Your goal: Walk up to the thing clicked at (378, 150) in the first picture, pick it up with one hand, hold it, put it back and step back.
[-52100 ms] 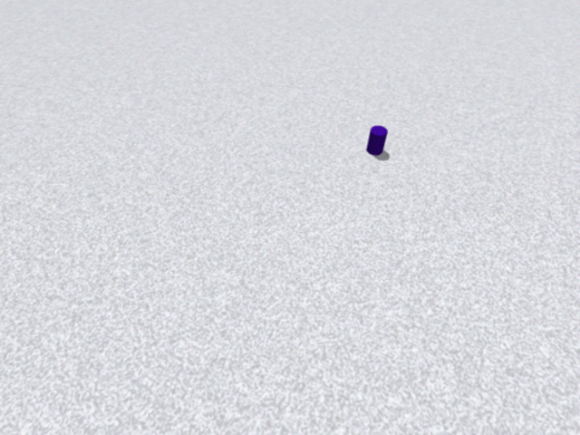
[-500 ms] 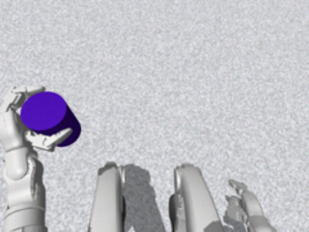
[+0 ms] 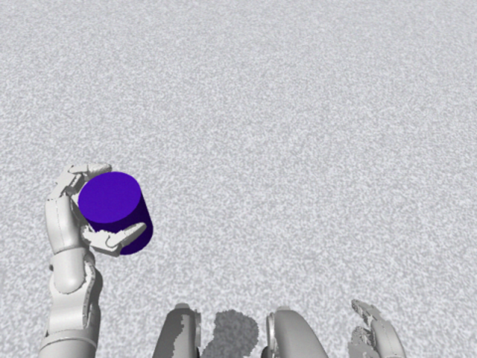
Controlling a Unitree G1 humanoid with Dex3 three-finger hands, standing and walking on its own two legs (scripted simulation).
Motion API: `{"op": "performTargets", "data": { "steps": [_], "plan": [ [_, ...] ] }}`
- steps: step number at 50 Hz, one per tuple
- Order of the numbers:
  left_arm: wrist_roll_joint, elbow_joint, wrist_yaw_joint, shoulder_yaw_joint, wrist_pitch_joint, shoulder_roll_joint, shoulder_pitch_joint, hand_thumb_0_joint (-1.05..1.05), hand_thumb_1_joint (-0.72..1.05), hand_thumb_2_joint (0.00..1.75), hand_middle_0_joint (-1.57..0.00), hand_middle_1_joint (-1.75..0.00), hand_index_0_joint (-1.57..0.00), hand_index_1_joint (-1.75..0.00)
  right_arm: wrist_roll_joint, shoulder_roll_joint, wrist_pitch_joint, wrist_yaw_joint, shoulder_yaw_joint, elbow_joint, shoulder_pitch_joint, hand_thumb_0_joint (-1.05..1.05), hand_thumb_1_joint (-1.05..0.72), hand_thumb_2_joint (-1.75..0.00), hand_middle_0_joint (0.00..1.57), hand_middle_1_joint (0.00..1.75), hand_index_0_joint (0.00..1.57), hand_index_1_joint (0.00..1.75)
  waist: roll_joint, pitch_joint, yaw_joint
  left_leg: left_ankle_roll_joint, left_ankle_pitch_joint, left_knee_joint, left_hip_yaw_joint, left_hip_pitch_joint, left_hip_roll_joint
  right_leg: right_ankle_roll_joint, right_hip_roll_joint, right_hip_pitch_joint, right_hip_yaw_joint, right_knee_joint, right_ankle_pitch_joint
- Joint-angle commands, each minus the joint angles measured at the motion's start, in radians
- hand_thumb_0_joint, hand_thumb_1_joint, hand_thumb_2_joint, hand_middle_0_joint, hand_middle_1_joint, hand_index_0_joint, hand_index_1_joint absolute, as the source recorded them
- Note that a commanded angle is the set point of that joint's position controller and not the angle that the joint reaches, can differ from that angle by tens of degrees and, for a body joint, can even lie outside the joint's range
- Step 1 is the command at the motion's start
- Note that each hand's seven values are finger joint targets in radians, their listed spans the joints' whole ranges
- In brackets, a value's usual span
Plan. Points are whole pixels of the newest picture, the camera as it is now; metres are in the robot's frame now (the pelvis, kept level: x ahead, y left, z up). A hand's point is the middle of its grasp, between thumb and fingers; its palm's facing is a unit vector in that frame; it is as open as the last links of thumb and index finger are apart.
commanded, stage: lift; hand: left
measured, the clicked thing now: (120, 215) +0.35 +0.20 -0.01
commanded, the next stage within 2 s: hold in 1.08 s
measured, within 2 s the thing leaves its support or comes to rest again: neither
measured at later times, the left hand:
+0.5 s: hand (115, 188) +0.35 +0.18 +0.08, palm faces +0.31 -0.95 -0.03, open 11.9 cm
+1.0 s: hand (113, 174) +0.36 +0.18 +0.10, palm faces +0.31 -0.95 -0.04, open 11.9 cm
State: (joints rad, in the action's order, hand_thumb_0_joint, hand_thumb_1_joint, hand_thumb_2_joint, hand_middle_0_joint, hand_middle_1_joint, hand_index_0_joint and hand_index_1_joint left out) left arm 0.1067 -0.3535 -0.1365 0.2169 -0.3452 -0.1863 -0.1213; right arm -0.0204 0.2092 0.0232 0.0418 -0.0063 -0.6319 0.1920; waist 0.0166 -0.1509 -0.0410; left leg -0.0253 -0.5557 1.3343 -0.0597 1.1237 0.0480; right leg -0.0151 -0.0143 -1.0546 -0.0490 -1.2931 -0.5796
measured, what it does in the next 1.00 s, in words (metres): rises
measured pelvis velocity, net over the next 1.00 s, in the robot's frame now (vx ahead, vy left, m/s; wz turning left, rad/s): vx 0.03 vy -0.01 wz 0.01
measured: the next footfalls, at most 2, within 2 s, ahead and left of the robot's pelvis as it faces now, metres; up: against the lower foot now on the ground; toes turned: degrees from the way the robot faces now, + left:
none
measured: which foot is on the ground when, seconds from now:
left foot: down 0.00-1.00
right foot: down 0.00-1.00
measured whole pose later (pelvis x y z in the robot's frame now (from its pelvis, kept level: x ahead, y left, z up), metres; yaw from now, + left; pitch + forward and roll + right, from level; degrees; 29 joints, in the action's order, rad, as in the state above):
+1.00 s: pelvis +0.03 -0.01 +0.07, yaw +1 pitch +10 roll -1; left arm 0.10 -0.41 -0.18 0.15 -0.36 -0.14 -0.11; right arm -0.04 0.20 -0.02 0.05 0.00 -0.66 0.22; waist 0.01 -0.07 -0.03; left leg -0.03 -0.46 0.98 -0.03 0.70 0.05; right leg -0.01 -0.01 -0.65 -0.04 -0.95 -0.48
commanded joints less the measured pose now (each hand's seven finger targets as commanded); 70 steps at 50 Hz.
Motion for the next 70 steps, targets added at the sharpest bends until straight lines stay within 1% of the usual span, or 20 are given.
{"op": "performTargets", "data": {
  "steps": [1, 10, 12, 16, 21, 26, 30, 33, 35, 36, 37, 40, 46, 49, 62, 63, 64, 66, 67, 70],
  "plan": [
    [0.022, 0.292, 0.001, 0.035, -0.135, -0.137, -0.314, 0.0, 0.01, 1.26, -1.29, -1.41, -1.32, -1.41, 0.002, 0.132, 0.038, 0.005, -0.042, 0.089, 0.031, 0.0, -0.91, -0.9, 0.2, 0.3, 0.2, 0.3, 0.088, -0.373, 0.001, 0.02, 0.235, -0.252, -0.002, -0.382, -0.026, 0.036, 0.025, 0.196, -0.007, 0.216, 0.283],
    [0.019, 0.317, -0.008, 0.008, -0.147, -0.129, -0.319, 0.0, -0.04, 1.24, -1.27, -1.39, -1.3, -1.39, -0.005, 0.128, 0.031, 0.008, -0.035, 0.084, 0.036, 0.0, -0.91, -0.9, 0.2, 0.3, 0.2, 0.3, 0.083, -0.362, 0.012, 0.018, 0.261, -0.323, 0.01, -0.465, -0.031, 0.032, 0.024, 0.293, -0.006, 0.292, 0.315],
    [0.021, 0.23, -0.009, -0.02, -0.132, -0.077, -0.237, 0.0, -0.04, 1.25, -1.27, -1.4, -1.3, -1.4, -0.003, 0.122, 0.027, 0.009, -0.03, 0.087, 0.031, 0.0, -0.91, -0.9, 0.2, 0.3, 0.2, 0.3, 0.033, -0.306, 0.01, 0.02, 0.252, -0.343, 0.011, -0.454, -0.03, 0.029, 0.026, 0.311, -0.01, 0.318, 0.307],
    [0.019, 0.308, -0.022, 0.002, -0.141, -0.12, -0.333, 0.0, -0.05, 1.25, -1.26, -1.4, -1.29, -1.4, -0.002, 0.121, 0.024, 0.014, -0.032, 0.087, 0.028, 0.0, -0.91, -0.9, 0.2, 0.3, 0.2, 0.3, 0.045, -0.318, 0.014, 0.024, 0.265, -0.357, 0.027, -0.466, -0.034, 0.02, 0.018, 0.372, 0.008, 0.353, 0.338],
    [0.013, 0.249, -0.028, -0.021, -0.132, -0.079, -0.281, 0.0, -0.05, 1.24, -1.25, -1.39, -1.28, -1.39, -0.008, 0.108, 0.02, 0.019, -0.026, 0.078, 0.035, 0.0, -0.91, -0.9, 0.2, 0.3, 0.2, 0.3, 0.002, -0.312, 0.005, 0.027, 0.299, -0.373, 0.037, -0.478, -0.035, 0.009, 0.015, 0.438, 0.023, 0.391, 0.383],
    [0.005, 0.243, -0.036, -0.013, -0.133, -0.089, -0.313, 0.0, -0.02, 1.25, -1.24, -1.38, -1.27, -1.38, -0.01, 0.112, 0.014, 0.021, -0.029, 0.078, 0.016, 0.0, -0.9, -0.9, 0.2, 0.3, 0.2, 0.3, 0.025, -0.258, 0.008, 0.024, 0.29, -0.42, 0.035, -0.527, -0.035, 0.015, 0.02, 0.428, 0.009, 0.415, 0.367],
    [0.006, 0.299, -0.037, -0.01, -0.143, -0.105, -0.338, 0.0, -0.04, 1.23, -1.22, -1.37, -1.25, -1.37, -0.011, 0.111, 0.012, 0.022, -0.03, 0.08, 0.021, 0.0, -0.9, -0.9, 0.2, 0.3, 0.2, 0.3, 0.044, -0.297, 0.017, 0.021, 0.308, -0.435, 0.039, -0.56, -0.037, 0.016, 0.02, 0.469, 0.013, 0.426, 0.384],
    [0.01, 0.219, -0.034, -0.043, -0.127, -0.047, -0.275, 0.0, -0.02, 1.24, -1.22, -1.37, -1.25, -1.37, -0.012, 0.108, 0.009, 0.021, -0.025, 0.084, 0.015, 0.0, -0.9, -0.9, 0.2, 0.3, 0.2, 0.3, 0.012, -0.252, 0.001, 0.025, 0.314, -0.443, 0.041, -0.551, -0.038, 0.012, 0.024, 0.475, 0.013, 0.439, 0.401],
    [0.01, 0.312, -0.043, -0.009, -0.14, -0.106, -0.352, 0.0, -0.04, 1.24, -1.22, -1.37, -1.25, -1.37, -0.01, 0.114, 0.008, 0.024, -0.031, 0.077, 0.024, 0.0, -0.9, -0.9, 0.2, 0.3, 0.2, 0.3, 0.043, -0.28, 0.013, 0.022, 0.344, -0.449, 0.043, -0.588, -0.037, 0.014, 0.023, 0.495, 0.014, 0.44, 0.424],
    [0.004, 0.183, -0.038, -0.038, -0.123, -0.053, -0.254, 0.0, -0.03, 1.23, -1.21, -1.36, -1.24, -1.36, -0.012, 0.114, 0.005, 0.022, -0.029, 0.077, 0.024, 0.0, -0.9, -0.89, 0.2, 0.3, 0.2, 0.3, 0.006, -0.26, 0.0, 0.024, 0.353, -0.448, 0.04, -0.588, -0.036, 0.013, 0.026, 0.485, 0.009, 0.44, 0.43],
    [0.004, 0.294, -0.038, -0.028, -0.134, -0.092, -0.337, 0.0, -0.03, 1.22, -1.22, -1.36, -1.25, -1.36, -0.012, 0.115, 0.006, 0.021, -0.029, 0.077, 0.028, 0.0, -0.9, -0.89, 0.2, 0.3, 0.2, 0.3, 0.043, -0.284, 0.009, 0.022, 0.366, -0.447, 0.042, -0.59, -0.036, 0.014, 0.023, 0.502, 0.013, 0.439, 0.447],
    [0.008, 0.246, -0.037, -0.045, -0.125, -0.06, -0.306, 0.0, -0.04, 1.23, -1.22, -1.37, -1.25, -1.37, -0.013, 0.112, 0.005, 0.022, -0.028, 0.07, 0.035, 0.0, -0.9, -0.89, 0.2, 0.3, 0.2, 0.3, 0.013, -0.268, 0.001, 0.025, 0.404, -0.449, 0.041, -0.602, -0.035, 0.011, 0.024, 0.516, 0.012, 0.447, 0.484],
    [0.004, 0.3, -0.043, -0.018, -0.136, -0.1, -0.345, 0.0, 0.0, 1.24, -1.23, -1.37, -1.26, -1.37, -0.013, 0.113, -0.004, 0.019, -0.03, 0.077, 0.033, 0.0, -0.9, -0.9, 0.2, 0.3, 0.2, 0.3, 0.052, -0.268, 0.018, 0.018, 0.411, -0.479, 0.04, -0.641, -0.034, 0.017, 0.025, 0.533, 0.01, 0.463, 0.473],
    [0.008, 0.224, -0.038, -0.039, -0.124, -0.056, -0.307, 0.0, -0.02, 1.23, -1.22, -1.36, -1.24, -1.36, -0.01, 0.112, -0.003, 0.017, -0.03, 0.084, 0.019, 0.0, -0.9, -0.9, 0.2, 0.3, 0.2, 0.3, 0.017, -0.22, 0.009, 0.018, 0.382, -0.494, 0.04, -0.627, -0.035, 0.015, 0.028, 0.532, 0.007, 0.474, 0.452],
    [0.007, 0.297, -0.045, -0.032, -0.129, -0.08, -0.346, 0.0, -0.08, 1.21, -1.19, -1.35, -1.2, -1.36, -0.012, 0.112, -0.007, 0.018, -0.031, 0.078, 0.029, 0.0, -0.9, -0.9, 0.2, 0.3, 0.2, 0.3, 0.038, -0.25, 0.017, 0.017, 0.441, -0.518, 0.042, -0.689, -0.034, 0.016, 0.027, 0.584, 0.009, 0.502, 0.498],
    [0.006, 0.206, -0.044, -0.047, -0.117, -0.04, -0.284, 0.0, -0.07, 1.21, -1.19, -1.35, -1.21, -1.36, -0.012, 0.112, -0.008, 0.017, -0.031, 0.085, 0.02, 0.0, -0.9, -0.9, 0.2, 0.3, 0.2, 0.3, 0.015, -0.218, 0.011, 0.017, 0.429, -0.525, 0.04, -0.68, -0.034, 0.016, 0.03, 0.576, 0.006, 0.505, 0.484],
    [0.007, 0.245, -0.047, -0.052, -0.12, -0.04, -0.305, 0.0, -0.06, 1.2, -1.18, -1.35, -1.2, -1.35, -0.013, 0.11, -0.006, 0.016, -0.03, 0.082, 0.023, 0.0, -0.9, -0.9, 0.2, 0.3, 0.2, 0.3, 0.02, -0.228, 0.015, 0.015, 0.427, -0.529, 0.041, -0.682, -0.032, 0.016, 0.031, 0.582, 0.005, 0.507, 0.482],
    [0.004, 0.286, -0.058, -0.019, -0.124, -0.086, -0.357, 0.0, -0.07, 1.2, -1.18, -1.34, -1.2, -1.35, -0.012, 0.113, -0.007, 0.02, -0.031, 0.083, 0.017, 0.0, -0.9, -0.9, 0.2, 0.3, 0.2, 0.3, 0.026, -0.23, 0.02, 0.016, 0.419, -0.532, 0.047, -0.687, -0.035, 0.011, 0.026, 0.596, 0.012, 0.518, 0.488],
    [0.001, 0.214, -0.056, -0.049, -0.116, -0.041, -0.303, 0.0, -0.08, 1.21, -1.18, -1.35, -1.2, -1.36, -0.013, 0.113, -0.006, 0.019, -0.032, 0.083, 0.013, 0.0, -0.9, -0.9, 0.2, 0.3, 0.2, 0.3, 0.009, -0.207, 0.011, 0.017, 0.406, -0.535, 0.049, -0.685, -0.037, 0.011, 0.025, 0.59, 0.013, 0.52, 0.475],
    [-0.004, 0.239, -0.061, -0.045, -0.116, -0.052, -0.309, 0.0, -0.09, 1.21, -1.19, -1.36, -1.21, -1.37, -0.014, 0.113, -0.003, 0.02, -0.032, 0.08, 0.011, 0.0, -0.9, -0.9, 0.2, 0.3, 0.2, 0.3, 0.031, -0.21, 0.017, 0.014, 0.406, -0.549, 0.045, -0.702, -0.033, 0.016, 0.028, 0.584, 0.008, 0.524, 0.464]
  ]
}}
